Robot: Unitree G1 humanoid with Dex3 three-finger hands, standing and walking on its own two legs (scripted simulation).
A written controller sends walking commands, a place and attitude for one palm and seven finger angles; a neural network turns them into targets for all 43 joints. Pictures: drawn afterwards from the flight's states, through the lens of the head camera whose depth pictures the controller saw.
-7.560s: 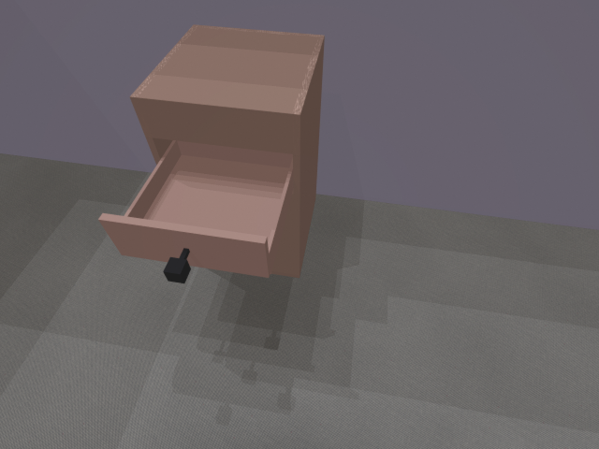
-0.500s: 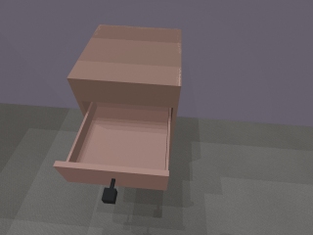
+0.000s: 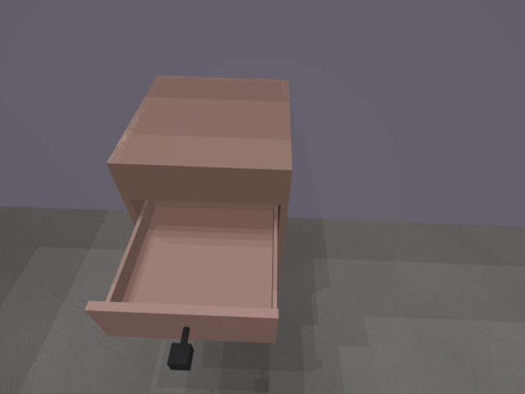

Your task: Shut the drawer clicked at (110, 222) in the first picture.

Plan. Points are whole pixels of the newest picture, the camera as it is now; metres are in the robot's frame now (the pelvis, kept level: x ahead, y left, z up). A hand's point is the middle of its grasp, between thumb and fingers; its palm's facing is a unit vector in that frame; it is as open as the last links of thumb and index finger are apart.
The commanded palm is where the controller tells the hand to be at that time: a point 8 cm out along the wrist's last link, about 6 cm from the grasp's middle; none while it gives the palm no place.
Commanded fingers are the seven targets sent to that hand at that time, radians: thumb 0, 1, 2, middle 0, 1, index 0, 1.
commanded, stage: come to a stop and stand still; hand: left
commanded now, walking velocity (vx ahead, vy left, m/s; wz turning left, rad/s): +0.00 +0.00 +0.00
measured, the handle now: (183, 346) +0.26 +0.18 -0.22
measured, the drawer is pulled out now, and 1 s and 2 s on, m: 0.30 0.30 0.30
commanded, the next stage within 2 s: look again from close up in 0.44 s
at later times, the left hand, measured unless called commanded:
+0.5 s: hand out of the picture +0.00 +0.18 -0.17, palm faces +0.05 -0.98 -0.21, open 7.3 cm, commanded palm none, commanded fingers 0.00 0.90 0.90 -0.20 -0.30 -0.20 -0.30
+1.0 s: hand out of the picture +0.00 +0.19 -0.17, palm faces +0.05 -0.98 -0.21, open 7.4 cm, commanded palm none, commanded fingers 0.00 0.90 0.90 -0.20 -0.30 -0.20 -0.30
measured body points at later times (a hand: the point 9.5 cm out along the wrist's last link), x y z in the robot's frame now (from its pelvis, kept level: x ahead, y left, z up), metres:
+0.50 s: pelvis +0.00 +0.01 +0.00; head +0.00 +0.00 +0.45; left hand -0.01 +0.23 -0.16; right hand +0.01 -0.21 -0.17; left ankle -0.02 +0.13 -0.74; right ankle -0.02 -0.07 -0.74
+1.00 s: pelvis +0.00 +0.02 +0.00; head +0.02 +0.01 +0.45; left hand +0.00 +0.24 -0.15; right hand +0.01 -0.20 -0.16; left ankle -0.02 +0.13 -0.74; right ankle -0.02 -0.07 -0.74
